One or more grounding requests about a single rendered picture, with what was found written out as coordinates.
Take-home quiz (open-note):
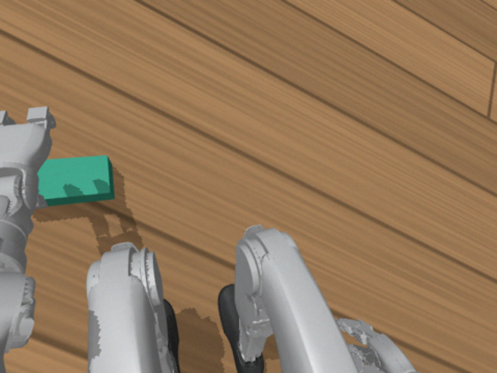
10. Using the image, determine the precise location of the right robot foot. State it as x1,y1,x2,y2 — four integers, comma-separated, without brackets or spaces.
218,284,264,373

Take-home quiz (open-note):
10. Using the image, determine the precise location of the right robot hand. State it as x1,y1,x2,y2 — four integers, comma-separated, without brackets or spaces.
336,318,416,373

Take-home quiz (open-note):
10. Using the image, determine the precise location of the left robot hand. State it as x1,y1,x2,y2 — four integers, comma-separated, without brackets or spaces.
0,106,56,209

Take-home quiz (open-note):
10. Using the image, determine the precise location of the left robot arm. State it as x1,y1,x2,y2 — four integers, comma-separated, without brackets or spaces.
0,162,39,373

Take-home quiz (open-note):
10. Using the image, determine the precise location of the carton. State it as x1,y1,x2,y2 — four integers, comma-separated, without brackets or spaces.
37,155,115,206

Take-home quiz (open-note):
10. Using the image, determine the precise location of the left robot foot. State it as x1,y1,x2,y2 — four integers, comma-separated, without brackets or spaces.
163,299,180,373

